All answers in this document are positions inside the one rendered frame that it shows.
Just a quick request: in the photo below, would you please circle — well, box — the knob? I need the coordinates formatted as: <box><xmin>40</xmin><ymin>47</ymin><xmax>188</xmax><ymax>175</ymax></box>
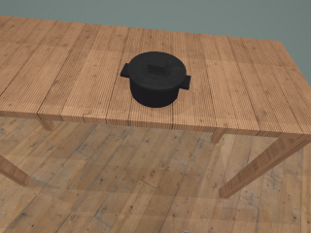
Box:
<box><xmin>147</xmin><ymin>54</ymin><xmax>168</xmax><ymax>73</ymax></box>

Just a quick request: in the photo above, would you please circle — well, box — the lid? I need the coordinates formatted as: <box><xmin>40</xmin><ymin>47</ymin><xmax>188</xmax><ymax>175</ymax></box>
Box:
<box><xmin>127</xmin><ymin>51</ymin><xmax>187</xmax><ymax>92</ymax></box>

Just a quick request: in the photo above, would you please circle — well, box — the pot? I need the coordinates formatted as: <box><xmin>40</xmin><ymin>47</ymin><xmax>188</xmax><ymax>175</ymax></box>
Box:
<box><xmin>120</xmin><ymin>63</ymin><xmax>191</xmax><ymax>108</ymax></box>

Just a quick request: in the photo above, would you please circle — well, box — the table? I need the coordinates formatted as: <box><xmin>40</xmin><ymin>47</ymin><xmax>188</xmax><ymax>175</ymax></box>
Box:
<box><xmin>0</xmin><ymin>16</ymin><xmax>311</xmax><ymax>199</ymax></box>

